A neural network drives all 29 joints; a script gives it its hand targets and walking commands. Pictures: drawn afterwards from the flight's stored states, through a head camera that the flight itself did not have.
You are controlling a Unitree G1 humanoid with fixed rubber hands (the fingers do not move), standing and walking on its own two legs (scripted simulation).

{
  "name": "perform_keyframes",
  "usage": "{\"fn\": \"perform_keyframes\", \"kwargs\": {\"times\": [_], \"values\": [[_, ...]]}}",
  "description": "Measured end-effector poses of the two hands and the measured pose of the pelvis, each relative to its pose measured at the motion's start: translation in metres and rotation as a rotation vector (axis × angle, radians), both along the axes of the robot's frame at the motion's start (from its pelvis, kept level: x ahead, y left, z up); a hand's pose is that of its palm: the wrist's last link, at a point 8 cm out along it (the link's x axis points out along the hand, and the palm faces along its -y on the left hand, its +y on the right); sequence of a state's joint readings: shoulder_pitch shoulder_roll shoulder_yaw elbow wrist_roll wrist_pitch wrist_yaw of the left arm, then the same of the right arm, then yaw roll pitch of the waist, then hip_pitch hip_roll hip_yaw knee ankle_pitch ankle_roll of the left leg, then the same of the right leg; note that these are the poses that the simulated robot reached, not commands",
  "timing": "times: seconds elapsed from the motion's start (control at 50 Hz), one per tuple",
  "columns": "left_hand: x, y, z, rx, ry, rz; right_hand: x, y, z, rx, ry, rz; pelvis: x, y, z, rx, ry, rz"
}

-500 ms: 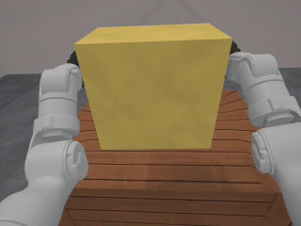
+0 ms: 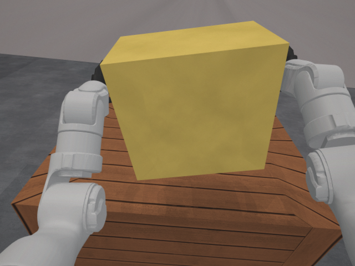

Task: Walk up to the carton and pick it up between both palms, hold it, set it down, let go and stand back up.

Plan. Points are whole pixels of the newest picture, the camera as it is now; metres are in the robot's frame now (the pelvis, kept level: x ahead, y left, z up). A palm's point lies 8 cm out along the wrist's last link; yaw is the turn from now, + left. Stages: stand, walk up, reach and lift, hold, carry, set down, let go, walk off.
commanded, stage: hold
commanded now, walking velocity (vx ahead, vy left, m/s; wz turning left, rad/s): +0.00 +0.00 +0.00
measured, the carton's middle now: (193, 103) +0.38 -0.02 +0.25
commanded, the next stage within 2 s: none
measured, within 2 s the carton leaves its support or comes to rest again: neither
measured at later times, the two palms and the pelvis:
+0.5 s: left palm (106, 65) +0.37 +0.16 +0.33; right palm (296, 76) +0.37 -0.22 +0.33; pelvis +0.01 -0.01 +0.00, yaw -1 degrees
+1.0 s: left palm (96, 96) +0.37 +0.18 +0.27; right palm (281, 73) +0.37 -0.18 +0.33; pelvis +0.00 +0.00 +0.00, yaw +0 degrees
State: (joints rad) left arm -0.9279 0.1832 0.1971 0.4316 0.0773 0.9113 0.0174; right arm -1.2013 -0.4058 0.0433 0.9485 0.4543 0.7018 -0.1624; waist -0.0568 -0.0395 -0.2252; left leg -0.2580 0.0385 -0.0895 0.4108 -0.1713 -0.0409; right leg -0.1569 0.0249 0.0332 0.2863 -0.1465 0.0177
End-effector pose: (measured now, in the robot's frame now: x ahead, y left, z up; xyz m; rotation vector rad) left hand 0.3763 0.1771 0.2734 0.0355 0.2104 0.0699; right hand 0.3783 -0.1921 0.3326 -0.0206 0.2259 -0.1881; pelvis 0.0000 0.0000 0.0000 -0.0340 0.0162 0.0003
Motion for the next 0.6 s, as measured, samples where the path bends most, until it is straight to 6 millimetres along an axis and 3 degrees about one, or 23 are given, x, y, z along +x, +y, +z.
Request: {"fn": "perform_keyframes", "kwargs": {"times": [0.18,0.34,0.42,0.6], "values": [[-0.005,-0.019,0.019,0.021,-0.03,0.03,-0.001,-0.024,-0.018,0.034,-0.03,0.031,0.007,-0.004,0.002,0.004,-0.007,-0.023],[-0.013,-0.026,0.034,0.036,-0.009,0.031,-0.011,-0.031,-0.035,0.035,0.004,0.043,0.01,-0.011,0.002,0.011,-0.031,-0.02],[-0.01,-0.025,0.043,0.032,-0.008,0.03,-0.009,-0.03,-0.026,0.026,0.005,0.042,0.008,-0.012,0.001,0.013,-0.021,-0.02],[0.0,-0.007,0.062,-0.009,-0.067,0.026,0.001,-0.013,0.015,0.004,-0.053,0.035,0.01,-0.01,0.003,0.012,-0.007,-0.021]]}}
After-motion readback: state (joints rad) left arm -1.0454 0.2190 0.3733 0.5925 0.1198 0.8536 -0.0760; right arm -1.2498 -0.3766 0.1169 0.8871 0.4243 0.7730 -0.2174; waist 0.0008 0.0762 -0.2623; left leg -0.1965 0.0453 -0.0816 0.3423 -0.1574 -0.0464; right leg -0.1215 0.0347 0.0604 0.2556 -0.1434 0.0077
